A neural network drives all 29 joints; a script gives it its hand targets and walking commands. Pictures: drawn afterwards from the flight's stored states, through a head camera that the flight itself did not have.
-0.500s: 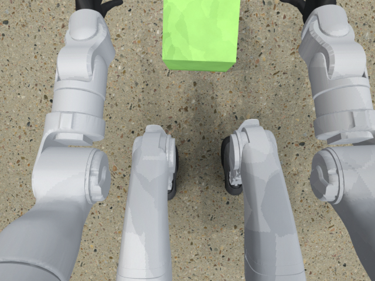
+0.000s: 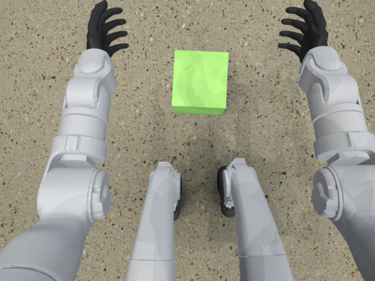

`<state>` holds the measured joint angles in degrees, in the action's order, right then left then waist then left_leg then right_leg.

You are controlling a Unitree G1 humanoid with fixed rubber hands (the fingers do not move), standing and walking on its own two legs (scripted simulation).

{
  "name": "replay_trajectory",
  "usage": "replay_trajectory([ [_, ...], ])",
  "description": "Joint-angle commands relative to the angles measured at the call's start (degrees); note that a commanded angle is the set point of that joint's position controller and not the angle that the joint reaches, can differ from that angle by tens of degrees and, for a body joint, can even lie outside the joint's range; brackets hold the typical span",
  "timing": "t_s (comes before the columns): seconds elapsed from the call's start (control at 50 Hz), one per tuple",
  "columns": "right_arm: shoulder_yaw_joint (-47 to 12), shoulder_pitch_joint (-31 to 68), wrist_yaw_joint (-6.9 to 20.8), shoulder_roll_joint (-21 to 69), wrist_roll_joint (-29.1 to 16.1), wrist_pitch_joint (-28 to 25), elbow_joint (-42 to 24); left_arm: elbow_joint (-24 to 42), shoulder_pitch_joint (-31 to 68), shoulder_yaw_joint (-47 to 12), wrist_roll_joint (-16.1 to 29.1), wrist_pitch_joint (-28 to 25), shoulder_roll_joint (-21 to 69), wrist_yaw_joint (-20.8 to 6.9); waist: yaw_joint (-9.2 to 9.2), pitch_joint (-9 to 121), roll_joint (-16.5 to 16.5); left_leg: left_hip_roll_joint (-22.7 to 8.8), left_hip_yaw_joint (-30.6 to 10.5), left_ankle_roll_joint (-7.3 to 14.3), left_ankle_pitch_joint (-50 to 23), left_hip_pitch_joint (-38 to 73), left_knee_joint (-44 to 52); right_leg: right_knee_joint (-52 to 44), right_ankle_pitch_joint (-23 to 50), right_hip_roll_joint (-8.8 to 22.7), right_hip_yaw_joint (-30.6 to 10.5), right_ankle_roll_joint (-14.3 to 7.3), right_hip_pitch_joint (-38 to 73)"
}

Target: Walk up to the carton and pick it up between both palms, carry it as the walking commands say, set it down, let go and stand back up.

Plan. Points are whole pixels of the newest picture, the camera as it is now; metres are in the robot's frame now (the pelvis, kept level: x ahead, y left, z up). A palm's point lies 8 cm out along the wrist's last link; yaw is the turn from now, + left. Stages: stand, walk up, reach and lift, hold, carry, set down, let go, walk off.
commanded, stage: set down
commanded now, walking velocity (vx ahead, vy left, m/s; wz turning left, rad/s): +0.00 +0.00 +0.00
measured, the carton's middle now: (199, 85) +0.56 -0.02 -0.52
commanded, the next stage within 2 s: let go in 0.08 s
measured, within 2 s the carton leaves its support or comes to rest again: neither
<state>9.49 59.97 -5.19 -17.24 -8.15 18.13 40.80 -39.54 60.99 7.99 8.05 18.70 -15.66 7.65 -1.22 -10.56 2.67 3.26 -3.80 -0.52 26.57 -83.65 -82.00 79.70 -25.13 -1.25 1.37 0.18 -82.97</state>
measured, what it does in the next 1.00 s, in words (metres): rises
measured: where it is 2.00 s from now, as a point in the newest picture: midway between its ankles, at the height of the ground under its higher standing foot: (199, 202)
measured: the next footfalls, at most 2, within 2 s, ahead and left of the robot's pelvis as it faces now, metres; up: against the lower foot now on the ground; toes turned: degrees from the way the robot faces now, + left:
none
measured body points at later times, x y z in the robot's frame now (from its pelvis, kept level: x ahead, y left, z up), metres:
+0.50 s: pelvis +0.06 +0.00 +0.09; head +0.27 +0.01 +0.49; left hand +0.43 +0.22 -0.02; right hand +0.43 -0.23 +0.00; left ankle +0.09 +0.11 -0.57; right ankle +0.10 -0.12 -0.57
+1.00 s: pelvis +0.11 +0.00 +0.15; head +0.11 +0.01 +0.60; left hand +0.28 +0.25 +0.07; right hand +0.29 -0.24 +0.09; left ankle +0.09 +0.11 -0.57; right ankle +0.10 -0.12 -0.57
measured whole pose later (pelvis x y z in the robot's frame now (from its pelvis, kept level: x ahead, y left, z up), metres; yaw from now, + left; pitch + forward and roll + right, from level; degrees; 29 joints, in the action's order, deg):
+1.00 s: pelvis +0.11 +0.00 +0.15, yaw +3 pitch +2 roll -1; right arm 2.8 -13.5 3.8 -14.5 -1.4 4.8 26.6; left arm -30.5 -11.3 5.5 0.5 4.5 -10.2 -2.3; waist -1.2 2.8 0.8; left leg 2.8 -5.4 0.7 20.7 -18.1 -37.3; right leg 34.7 -19.6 -0.4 1.3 0.1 -16.8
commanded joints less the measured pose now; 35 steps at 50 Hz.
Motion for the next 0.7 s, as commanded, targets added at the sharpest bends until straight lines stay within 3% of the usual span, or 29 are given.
replay_trajectory([
  [0.0, 5.70, 13.94, 3.09, -4.12, 6.46, -6.40, 3.44, -4.90, 13.74, 4.07, -5.03, -5.85, -0.70, -3.11, -4.13, 62.86, -1.80, 1.31, 3.67, -1.68, -16.67, 19.35, 18.31, -17.23, 19.22, -2.64, -0.80, 0.56, 27.63],
  [0.02, 5.47, 12.52, 3.76, -2.22, 6.75, -7.48, 3.64, -6.32, 12.32, 4.87, -6.02, -6.93, 0.02, -3.60, -4.09, 58.96, -2.17, 1.13, 3.20, -1.31, -16.62, 19.30, 19.66, -18.63, 18.63, -2.49, -0.71, 0.87, 25.67],
  [0.06, 4.78, 10.75, 4.48, -0.67, 6.61, -9.40, 2.94, -7.63, 8.86, 6.70, -7.61, -8.76, 0.30, -3.60, -2.03, 60.55, -3.30, 1.40, 3.37, -1.33, -19.70, 21.34, 21.01, -20.21, 21.50, -2.54, -1.44, 1.02, 28.58],
  [0.08, 5.22, 9.41, 4.81, -0.27, 7.87, -9.54, 6.83, -9.63, 8.89, 7.42, -8.28, -9.01, 0.27, -3.56, -2.36, 57.28, -4.33, 1.36, 3.46, -1.45, -17.06, 19.39, 22.08, -20.87, 19.19, -2.36, -1.36, 1.13, 27.27],
  [0.1, 5.74, 8.72, 5.23, -0.27, 7.53, -10.13, 5.22, -8.08, 7.20, 8.26, -9.79, -9.63, -0.60, -3.68, -0.83, 58.68, -2.49, 1.50, 3.85, -1.69, -18.70, 21.87, 22.73, -21.60, 20.45, -2.31, -1.70, 1.13, 28.02],
  [0.12, 5.85, 7.47, 5.41, -0.20, 8.65, -10.30, 6.21, -10.29, 4.78, 8.80, -10.10, -9.84, -0.08, -3.57, -0.65, 58.22, -3.74, 1.54, 3.83, -1.96, -20.44, 21.00, 23.14, -21.94, 22.33, -2.36, -1.89, 1.10, 29.13],
  [0.16, 6.62, 2.73, 6.03, -0.16, 9.76, -10.67, 7.95, -7.35, 1.73, 9.39, -12.01, -10.18, 0.14, -2.98, -0.29, 63.75, -1.85, 1.64, 4.28, -2.46, -21.43, 26.03, 24.28, -22.56, 23.15, -2.33, -1.63, 1.19, 30.90],
  [0.18, 6.09, 1.57, 6.40, 0.72, 9.64, -10.82, 7.10, -5.03, 1.20, 9.18, -12.56, -10.50, -0.54, -2.58, 0.42, 64.98, -2.27, 1.47, 3.98, -2.07, -21.62, 27.97, 25.24, -22.37, 22.98, -2.43, -1.21, 1.38, 31.41],
  [0.2, 6.43, 1.26, 6.53, -0.25, 9.94, -11.15, 4.07, -1.96, -0.64, 8.39, -13.06, -10.51, 0.41, -2.26, 0.60, 69.72, -0.51, 1.70, 3.88, -2.36, -25.28, 32.03, 25.40, -22.65, 25.94, -2.40, -1.17, 1.10, 32.56],
  [0.22, 5.28, -1.14, 6.69, -0.39, 9.30, -11.22, -0.47, 1.45, -4.67, 6.79, -12.20, -10.58, 0.30, -2.04, 0.58, 75.35, -1.77, 1.66, 3.86, -1.93, -27.34, 35.78, 24.86, -22.40, 27.91, -2.73, -1.11, 1.19, 37.11],
  [0.26, 3.99, -8.65, 6.75, -2.66, 9.09, -11.17, -8.28, 13.35, -9.41, 2.72, -10.44, -10.70, 0.57, -1.78, -0.80, 84.09, -0.79, 1.37, 3.54, -1.99, -33.78, 43.10, 24.86, -22.67, 35.43, -2.60, -1.75, 0.67, 43.96],
  [0.32, 0.90, -13.66, 6.79, -3.65, 7.69, -10.03, -18.12, 25.02, -11.10, -0.93, -7.81, -10.39, -1.18, -3.09, -1.92, 82.74, -1.48, 1.40, 3.81, -1.01, -33.18, 43.83, 26.16, -24.67, 38.54, -2.15, -3.39, 0.40, 52.04],
  [0.34, -1.01, -19.35, 7.18, -3.45, 7.15, -9.87, -20.89, 28.31, -15.69, -2.40, -7.45, -10.33, -0.74, -3.65, -1.44, 81.51, -2.28, 1.10, 3.56, -0.79, -34.02, 45.62, 28.04, -25.85, 39.50, -1.80, -3.69, 0.38, 54.64],
  [0.36, -1.82, -19.88, 7.57, -2.73, 6.51, -9.49, -22.66, 28.52, -17.55, -2.80, -6.93, -9.96, -1.45, -4.27, -1.11, 77.60, -3.79, 0.89, 3.56, -0.41, -31.40, 44.15, 29.18, -26.72, 38.17, -1.74, -3.75, 0.51, 56.08],
  [0.42, -3.59, -28.20, 8.96, -0.31, 4.66, -8.94, -21.47, 27.24, -24.31, -5.21, -6.38, -9.39, 0.75, -6.37, -1.12, 66.07, -0.70, 0.30, 2.99, -0.12, -28.72, 46.66, 32.42, -29.65, 32.57, -1.50, -3.33, 0.06, 51.84],
  [0.44, -3.53, -31.78, 9.32, 0.17, 4.87, -9.23, -20.94, 24.45, -29.89, -4.36, -7.10, -9.62, 1.03, -6.64, -0.10, 63.61, -0.37, 0.20, 2.76, -0.32, -29.74, 48.72, 33.55, -30.66, 31.87, -1.74, -3.03, 0.27, 51.86],
  [0.52, -3.06, -38.34, 10.06, 0.82, 5.83, -11.99, -19.90, 20.06, -36.37, -4.68, -7.19, -11.80, 2.03, -7.77, -1.16, 50.28, -1.35, -0.35, 1.97, -0.49, -24.86, 49.31, 38.06, -35.13, 26.29, -1.57, -2.11, 0.26, 51.76],
  [0.54, -3.46, -43.71, 10.02, 1.17, 5.75, -12.52, -18.18, 17.79, -41.95, -4.12, -7.63, -12.21, 1.59, -7.43, -0.97, 48.48, -0.28, -0.39, 2.01, -0.95, -24.99, 50.96, 39.55, -35.77, 26.84, -1.38, -1.98, 0.19, 54.28],
  [0.58, -4.83, -47.17, 9.90, 2.86, 4.93, -13.12, -15.13, 15.93, -42.89, -4.12, -7.72, -12.96, 0.29, -7.83, -1.01, 40.57, -0.96, -0.39, 2.03, -0.34, -22.34, 49.96, 41.88, -38.76, 24.52, -1.00, -2.32, 0.51, 53.77],
  [0.64, -6.38, -53.49, 9.52, 3.46, 5.10, -14.66, -18.24, 16.15, -50.60, -5.10, -6.82, -14.44, 0.44, -8.45, -1.22, 39.38, -2.19, -0.53, 2.13, 0.00, -22.93, 53.41, 43.97, -41.08, 26.66, -0.80, -2.42, 0.80, 61.18],
  [0.68, -6.70, -58.08, 9.39, 2.75, 5.23, -15.51, -19.59, 17.23, -56.08, -6.06, -6.51, -15.17, 0.82, -8.54, -1.28, 36.27, -1.36, -0.67, 1.88, -0.15, -25.28, 56.44, 46.35, -42.96, 28.75, -0.94, -2.41, 0.71, 63.99],
])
